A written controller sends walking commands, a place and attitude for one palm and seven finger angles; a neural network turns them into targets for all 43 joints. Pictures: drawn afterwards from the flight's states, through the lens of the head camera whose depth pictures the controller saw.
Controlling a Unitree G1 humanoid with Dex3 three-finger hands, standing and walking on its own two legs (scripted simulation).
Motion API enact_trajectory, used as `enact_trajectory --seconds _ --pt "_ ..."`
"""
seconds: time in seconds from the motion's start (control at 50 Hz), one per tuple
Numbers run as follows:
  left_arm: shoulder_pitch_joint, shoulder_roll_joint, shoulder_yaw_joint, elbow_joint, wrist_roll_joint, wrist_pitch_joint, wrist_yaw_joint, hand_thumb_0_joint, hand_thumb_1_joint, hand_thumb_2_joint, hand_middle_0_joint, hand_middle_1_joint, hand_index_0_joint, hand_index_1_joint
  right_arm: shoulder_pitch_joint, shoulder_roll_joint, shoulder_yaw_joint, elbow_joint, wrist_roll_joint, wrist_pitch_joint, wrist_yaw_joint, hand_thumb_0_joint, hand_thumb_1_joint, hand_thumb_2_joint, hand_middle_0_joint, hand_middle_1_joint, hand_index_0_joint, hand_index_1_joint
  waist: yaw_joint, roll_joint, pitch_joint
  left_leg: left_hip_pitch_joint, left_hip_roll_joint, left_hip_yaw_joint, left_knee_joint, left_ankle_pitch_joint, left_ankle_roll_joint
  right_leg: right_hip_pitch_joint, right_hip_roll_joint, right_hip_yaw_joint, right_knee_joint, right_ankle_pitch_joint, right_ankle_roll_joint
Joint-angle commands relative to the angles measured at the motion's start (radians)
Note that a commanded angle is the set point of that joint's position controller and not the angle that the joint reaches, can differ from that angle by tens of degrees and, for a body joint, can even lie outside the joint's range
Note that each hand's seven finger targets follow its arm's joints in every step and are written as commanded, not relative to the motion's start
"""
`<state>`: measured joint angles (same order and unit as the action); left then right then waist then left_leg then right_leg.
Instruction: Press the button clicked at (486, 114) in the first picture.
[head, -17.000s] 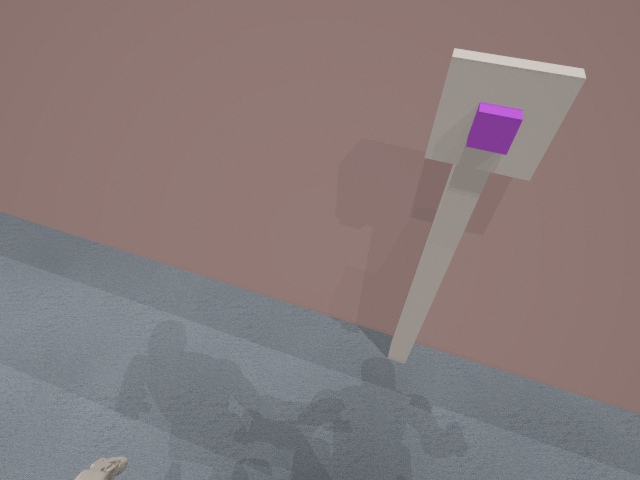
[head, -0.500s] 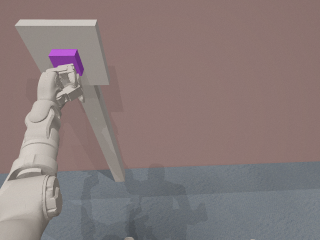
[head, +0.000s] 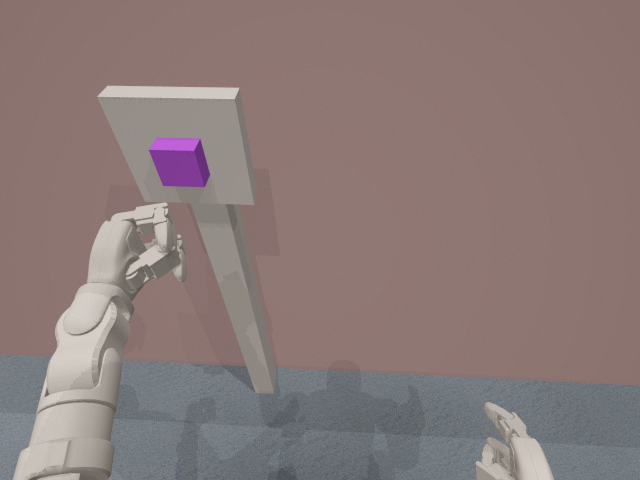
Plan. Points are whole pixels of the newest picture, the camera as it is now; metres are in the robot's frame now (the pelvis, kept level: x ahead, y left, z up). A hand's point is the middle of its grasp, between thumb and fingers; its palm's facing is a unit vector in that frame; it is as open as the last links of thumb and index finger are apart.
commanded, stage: pull the fist back off the button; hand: left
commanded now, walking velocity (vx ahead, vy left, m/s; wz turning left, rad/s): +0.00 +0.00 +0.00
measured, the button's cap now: (181, 161) +0.48 +0.23 +0.16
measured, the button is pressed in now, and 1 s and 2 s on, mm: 0 0 0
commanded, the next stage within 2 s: draw the hand back to the body in 0.04 s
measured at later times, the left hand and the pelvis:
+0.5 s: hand (153, 279) +0.29 +0.21 +0.15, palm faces +0.06 -1.00 -0.02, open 3.1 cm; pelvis -0.01 -0.01 +0.00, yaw -1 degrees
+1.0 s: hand (101, 329) +0.22 +0.23 +0.16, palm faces +0.35 -0.89 -0.28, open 3.1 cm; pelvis -0.02 +0.00 +0.02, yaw +0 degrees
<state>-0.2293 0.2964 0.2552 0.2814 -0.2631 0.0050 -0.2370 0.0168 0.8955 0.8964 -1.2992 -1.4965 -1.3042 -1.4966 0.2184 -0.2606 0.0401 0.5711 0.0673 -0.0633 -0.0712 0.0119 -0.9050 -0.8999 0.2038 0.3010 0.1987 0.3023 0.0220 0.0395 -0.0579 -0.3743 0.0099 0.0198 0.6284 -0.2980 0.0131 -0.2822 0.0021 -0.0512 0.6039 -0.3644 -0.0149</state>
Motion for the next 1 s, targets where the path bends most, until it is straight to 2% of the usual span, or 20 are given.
enact_trajectory --seconds 0.0,0.02,0.12,0.16,0.22,0.28,0.34,0.38,0.44,0.48,0.5,0.62,0.64,0.66,0.68,0.72,0.8,0.88,0.94,0.98 --pt "-0.345 0.226 0.088 -0.218 -0.020 -0.042 0.007 0.000 0.900 0.900 -1.300 -1.500 -1.300 -1.500 -0.060 -0.124 -0.049 -0.128 -0.002 -0.044 -0.018 0.000 -0.900 -0.900 0.200 0.300 0.200 0.300 -0.032 -0.031 -0.218 0.210 -0.014 -0.031 -0.054 0.295 0.024 -0.014 0.021 0.013 -0.076 0.424 0.000" --pt "-0.398 0.193 0.046 -0.214 -0.016 -0.036 0.004 0.000 0.900 0.900 -1.300 -1.500 -1.300 -1.500 -0.068 -0.122 -0.041 -0.127 0.000 -0.040 -0.021 0.000 -0.900 -0.900 0.200 0.300 0.200 0.300 -0.048 -0.017 -0.193 0.206 -0.017 -0.035 -0.060 0.266 0.023 -0.035 0.020 0.010 -0.083 0.390 -0.001" --pt "-0.486 0.197 0.035 -0.166 -0.009 -0.039 0.001 0.000 0.900 0.900 -1.300 -1.500 -1.300 -1.500 -0.073 -0.120 -0.037 -0.120 -0.001 -0.033 -0.035 0.000 -0.900 -0.900 0.200 0.300 0.200 0.300 -0.054 0.003 -0.222 0.216 -0.022 -0.039 -0.056 0.221 0.024 -0.039 0.016 0.020 -0.095 0.331 -0.003" --pt "-0.410 0.234 0.080 -0.172 -0.015 -0.051 -0.005 0.000 0.900 0.900 -1.300 -1.500 -1.300 -1.500 -0.078 -0.118 -0.039 -0.127 -0.005 -0.040 -0.032 0.000 -0.900 -0.900 0.200 0.300 0.200 0.300 -0.024 0.038 -0.261 0.232 -0.023 -0.042 -0.057 0.240 0.021 -0.008 0.016 0.023 -0.092 0.348 -0.008" --pt "-0.308 0.220 0.080 -0.211 -0.030 -0.058 -0.015 0.000 0.900 0.900 -1.300 -1.500 -1.300 -1.500 -0.093 -0.113 -0.036 -0.150 -0.003 -0.046 -0.021 0.000 -0.900 -0.900 0.200 0.300 0.200 0.300 -0.004 -0.006 -0.269 0.218 -0.021 -0.036 -0.070 0.264 0.024 0.037 0.015 0.019 -0.088 0.392 -0.004" --pt "-0.165 0.268 0.149 -0.233 -0.049 -0.036 -0.022 0.000 0.900 0.900 -1.300 -1.500 -1.300 -1.500 -0.105 -0.116 -0.038 -0.163 -0.002 -0.049 -0.014 0.000 -0.900 -0.900 0.200 0.300 0.200 0.300 0.027 -0.039 -0.240 0.184 -0.020 -0.025 -0.084 0.265 0.025 0.073 0.014 0.022 -0.092 0.417 0.001" --pt "-0.160 0.251 0.137 -0.308 -0.052 -0.005 -0.021 0.000 0.900 0.900 -1.300 -1.500 -1.300 -1.500 -0.122 -0.111 -0.036 -0.175 0.006 -0.053 -0.016 0.000 -0.900 -0.900 0.200 0.300 0.200 0.300 0.019 -0.012 -0.187 0.181 -0.020 -0.020 -0.103 0.224 0.024 0.045 0.015 0.023 -0.111 0.368 0.004" --pt "-0.149 0.251 0.143 -0.359 -0.060 0.000 -0.013 0.000 0.900 0.900 -1.300 -1.500 -1.300 -1.500 -0.127 -0.112 -0.038 -0.176 0.005 -0.061 -0.020 0.000 -0.900 -0.900 0.200 0.300 0.200 0.300 0.012 -0.045 -0.181 0.188 -0.019 -0.019 -0.105 0.201 0.029 0.041 0.017 0.029 -0.128 0.334 0.010" --pt "-0.131 0.225 0.123 -0.435 -0.063 0.000 -0.016 0.000 0.900 0.900 -1.300 -1.500 -1.300 -1.500 -0.131 -0.108 -0.036 -0.174 0.004 -0.079 -0.026 0.000 -0.900 -0.900 0.200 0.300 0.200 0.300 0.005 0.017 -0.179 0.219 -0.022 -0.016 -0.110 0.191 0.028 0.027 0.016 0.034 -0.139 0.317 0.011" --pt "-0.089 0.234 0.136 -0.436 -0.072 0.002 -0.018 0.000 0.900 0.900 -1.300 -1.500 -1.300 -1.500 -0.125 -0.112 -0.036 -0.164 0.004 -0.087 -0.031 0.000 -0.900 -0.900 0.200 0.300 0.200 0.300 0.001 -0.039 -0.158 0.209 -0.018 -0.020 -0.111 0.169 0.029 0.020 0.019 0.033 -0.152 0.286 0.015" --pt "-0.085 0.239 0.137 -0.445 -0.070 0.006 -0.023 0.000 0.900 0.900 -1.300 -1.500 -1.300 -1.500 -0.127 -0.114 -0.037 -0.163 0.006 -0.091 -0.034 0.000 -0.900 -0.900 0.200 0.300 0.200 0.300 -0.001 -0.023 -0.153 0.207 -0.020 -0.021 -0.115 0.158 0.029 0.015 0.016 0.035 -0.155 0.272 0.016" --pt "-0.033 0.223 0.127 -0.523 -0.080 0.032 -0.038 0.000 0.900 0.900 -1.300 -1.500 -1.300 -1.500 -0.149 -0.104 -0.027 -0.167 0.006 -0.119 -0.045 0.000 -0.900 -0.900 0.200 0.300 0.200 0.300 0.009 0.026 -0.132 0.224 -0.025 -0.031 -0.132 0.115 0.026 0.007 0.014 0.034 -0.179 0.196 0.013" --pt "-0.034 0.303 0.125 -0.624 0.059 -0.044 0.118 0.000 0.900 0.900 -1.300 -1.500 -1.300 -1.500 -0.182 -0.093 -0.028 -0.152 -0.027 -0.129 -0.045 0.000 -0.900 -0.900 0.200 0.300 0.200 0.300 0.017 0.015 -0.012 0.213 -0.026 -0.023 -0.164 0.085 0.024 -0.041 -0.001 0.061 -0.271 0.136 0.007" --pt "0.085 0.211 0.085 -0.548 0.074 -0.061 0.186 0.000 0.900 0.900 -1.300 -1.500 -1.300 -1.500 -0.175 -0.088 -0.025 -0.127 -0.037 -0.130 -0.047 0.000 -0.900 -0.900 0.200 0.300 0.200 0.300 0.008 -0.006 0.032 0.213 -0.021 -0.024 -0.178 0.058 0.021 -0.038 -0.009 0.052 -0.281 0.093 0.007" --pt "0.117 0.198 0.060 -0.574 0.097 -0.078 0.228 0.000 0.900 0.900 -1.300 -1.500 -1.300 -1.500 -0.174 -0.092 -0.029 -0.117 -0.040 -0.124 -0.042 0.000 -0.900 -0.900 0.200 0.300 0.200 0.300 0.013 -0.059 0.027 0.226 -0.017 -0.025 -0.191 0.058 0.025 -0.019 -0.005 0.051 -0.302 0.079 0.009" --pt "0.165 0.187 0.050 -0.604 0.125 -0.103 0.278 0.000 0.900 0.900 -1.300 -1.500 -1.300 -1.500 -0.170 -0.085 -0.028 -0.111 -0.042 -0.105 -0.040 0.000 -0.900 -0.900 0.200 0.300 0.200 0.300 0.010 -0.020 -0.012 0.270 -0.013 -0.015 -0.214 0.066 0.026 0.026 -0.009 0.055 -0.302 0.080 0.009" --pt "0.195 0.194 0.054 -0.694 0.162 -0.144 0.331 0.000 0.900 0.900 -1.300 -1.500 -1.300 -1.500 -0.178 -0.078 -0.029 -0.101 -0.056 -0.092 -0.035 0.000 -0.900 -0.900 0.200 0.300 0.200 0.300 0.013 0.021 -0.051 0.326 -0.006 -0.020 -0.260 0.101 0.024 0.099 -0.004 0.047 -0.306 0.128 0.001" --pt "0.292 0.185 0.058 -0.723 0.178 -0.155 0.346 0.000 0.900 0.900 -1.300 -1.500 -1.300 -1.500 -0.193 -0.077 -0.031 -0.095 -0.065 -0.077 -0.031 0.000 -0.900 -0.900 0.200 0.300 0.200 0.300 0.023 -0.005 -0.029 0.347 -0.005 -0.018 -0.278 0.147 0.023 0.127 0.003 0.041 -0.330 0.172 0.000" --pt "0.337 0.171 0.053 -0.781 0.185 -0.161 0.351 0.000 0.900 0.900 -1.300 -1.500 -1.300 -1.500 -0.198 -0.069 -0.032 -0.099 -0.066 -0.067 -0.027 0.000 -0.900 -0.900 0.200 0.300 0.200 0.300 0.024 0.042 -0.026 0.368 -0.003 -0.019 -0.289 0.174 0.019 0.146 0.001 0.037 -0.320 0.203 -0.003" --pt "0.403 0.171 0.062 -0.790 0.188 -0.160 0.351 0.000 0.900 0.900 -1.300 -1.500 -1.300 -1.500 -0.198 -0.072 -0.035 -0.100 -0.070 -0.064 -0.021 0.000 -0.900 -0.900 0.200 0.300 0.200 0.300 0.030 -0.007 -0.013 0.360 -0.002 -0.023 -0.291 0.193 0.018 0.153 0.009 0.032 -0.327 0.216 -0.003"
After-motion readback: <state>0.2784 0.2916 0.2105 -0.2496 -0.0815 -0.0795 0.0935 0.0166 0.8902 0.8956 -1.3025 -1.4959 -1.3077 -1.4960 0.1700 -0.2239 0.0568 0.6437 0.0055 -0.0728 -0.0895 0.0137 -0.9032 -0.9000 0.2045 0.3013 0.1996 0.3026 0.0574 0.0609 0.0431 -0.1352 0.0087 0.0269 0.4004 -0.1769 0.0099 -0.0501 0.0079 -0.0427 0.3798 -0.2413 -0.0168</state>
